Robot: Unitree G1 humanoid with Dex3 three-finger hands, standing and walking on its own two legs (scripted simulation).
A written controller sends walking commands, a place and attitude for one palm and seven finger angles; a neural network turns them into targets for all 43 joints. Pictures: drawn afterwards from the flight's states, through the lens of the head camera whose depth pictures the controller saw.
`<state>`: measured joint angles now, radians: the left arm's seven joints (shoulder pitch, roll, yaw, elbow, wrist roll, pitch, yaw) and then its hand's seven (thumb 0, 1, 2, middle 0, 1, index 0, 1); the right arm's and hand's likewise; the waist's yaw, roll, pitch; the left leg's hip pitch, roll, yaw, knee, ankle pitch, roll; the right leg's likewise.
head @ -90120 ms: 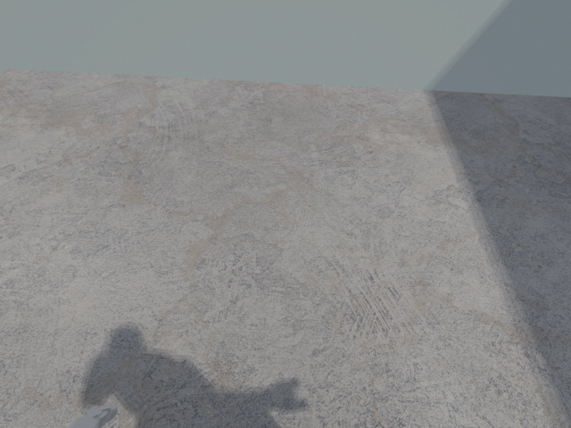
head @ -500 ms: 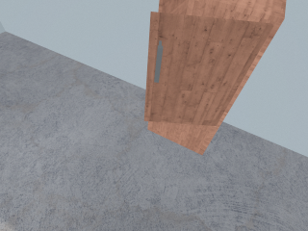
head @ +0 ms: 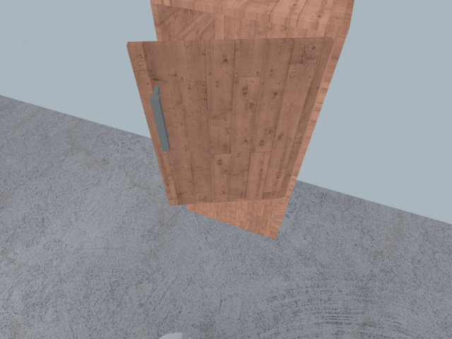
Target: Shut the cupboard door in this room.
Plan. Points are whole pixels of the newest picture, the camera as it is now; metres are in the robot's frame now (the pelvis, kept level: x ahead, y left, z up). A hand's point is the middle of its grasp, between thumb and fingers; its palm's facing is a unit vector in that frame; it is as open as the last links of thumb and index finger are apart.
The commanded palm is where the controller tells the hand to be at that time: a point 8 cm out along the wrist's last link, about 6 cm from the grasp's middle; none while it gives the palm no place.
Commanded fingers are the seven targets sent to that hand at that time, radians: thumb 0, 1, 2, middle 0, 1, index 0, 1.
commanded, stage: take the last steps up to it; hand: left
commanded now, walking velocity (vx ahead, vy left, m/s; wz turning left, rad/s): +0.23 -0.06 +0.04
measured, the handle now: (161, 120) +0.58 +0.17 +0.04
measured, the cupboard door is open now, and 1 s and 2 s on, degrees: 25 25 25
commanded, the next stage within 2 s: come to a stop and stand still in 0.20 s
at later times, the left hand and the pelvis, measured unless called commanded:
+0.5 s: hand (157, 323) +0.19 +0.15 -0.18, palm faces +0.04 -0.98 -0.20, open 7.3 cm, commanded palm none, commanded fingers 0.00 0.90 0.90 -0.20 -0.30 -0.20 -0.30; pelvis +0.15 -0.04 +0.00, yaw +1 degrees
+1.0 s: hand (123, 329) +0.17 +0.22 -0.17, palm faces +0.06 -0.96 -0.29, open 7.4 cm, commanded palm none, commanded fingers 0.00 0.90 0.90 -0.20 -0.30 -0.20 -0.30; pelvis +0.11 +0.01 -0.02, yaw +0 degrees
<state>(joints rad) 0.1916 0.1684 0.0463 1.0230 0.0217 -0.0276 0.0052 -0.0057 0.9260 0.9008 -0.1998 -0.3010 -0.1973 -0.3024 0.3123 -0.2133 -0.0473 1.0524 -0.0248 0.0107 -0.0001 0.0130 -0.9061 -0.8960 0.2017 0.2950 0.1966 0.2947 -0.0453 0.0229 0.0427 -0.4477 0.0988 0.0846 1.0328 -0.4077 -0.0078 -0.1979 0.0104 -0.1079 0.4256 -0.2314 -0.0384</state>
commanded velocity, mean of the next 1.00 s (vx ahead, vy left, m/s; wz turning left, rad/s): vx -0.05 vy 0.03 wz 0.00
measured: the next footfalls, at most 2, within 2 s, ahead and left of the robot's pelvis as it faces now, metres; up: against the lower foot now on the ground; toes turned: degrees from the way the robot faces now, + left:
left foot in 0.16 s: +0.16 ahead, +0.08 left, +0.00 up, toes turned +8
right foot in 0.50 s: +0.25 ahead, -0.18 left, +0.00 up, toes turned -2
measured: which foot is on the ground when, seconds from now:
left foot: up 0.00-0.14, down 0.16-0.52, up 0.54-0.84, down 0.86-1.00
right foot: down 0.00-0.18, up 0.20-0.48, down 0.50-0.86, up 0.88-1.00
